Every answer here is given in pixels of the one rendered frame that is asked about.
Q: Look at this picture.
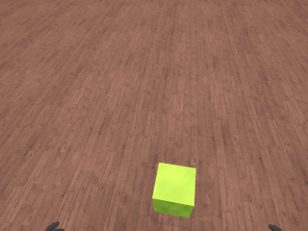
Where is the carton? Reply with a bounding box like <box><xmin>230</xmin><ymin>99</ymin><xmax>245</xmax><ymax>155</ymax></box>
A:
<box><xmin>152</xmin><ymin>163</ymin><xmax>196</xmax><ymax>218</ymax></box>

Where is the robot left hand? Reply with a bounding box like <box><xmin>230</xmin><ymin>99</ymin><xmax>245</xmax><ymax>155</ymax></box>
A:
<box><xmin>44</xmin><ymin>221</ymin><xmax>64</xmax><ymax>231</ymax></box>

